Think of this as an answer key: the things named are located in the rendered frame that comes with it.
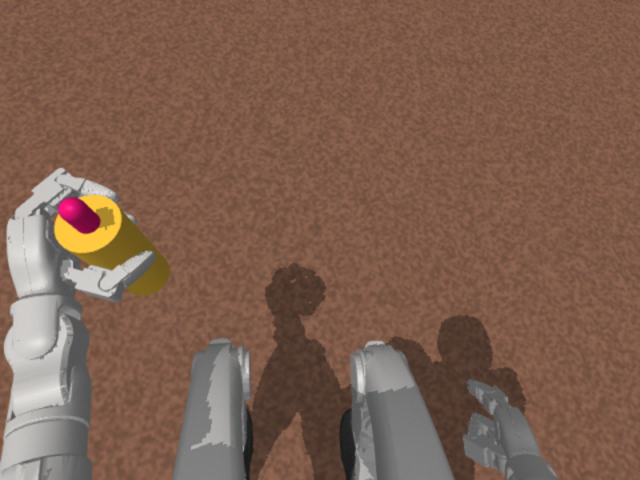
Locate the right robot foot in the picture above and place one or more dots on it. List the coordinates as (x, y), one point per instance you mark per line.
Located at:
(347, 445)

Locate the right robot arm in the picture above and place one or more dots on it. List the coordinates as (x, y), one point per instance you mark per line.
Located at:
(528, 467)

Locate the bottle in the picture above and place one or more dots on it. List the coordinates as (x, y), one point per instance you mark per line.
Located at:
(97, 231)

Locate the left robot arm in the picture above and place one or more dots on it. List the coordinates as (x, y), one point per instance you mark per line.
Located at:
(46, 431)

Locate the left robot hand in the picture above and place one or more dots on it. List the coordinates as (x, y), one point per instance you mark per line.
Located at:
(39, 264)

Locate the right robot hand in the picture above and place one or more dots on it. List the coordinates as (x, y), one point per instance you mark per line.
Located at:
(493, 443)

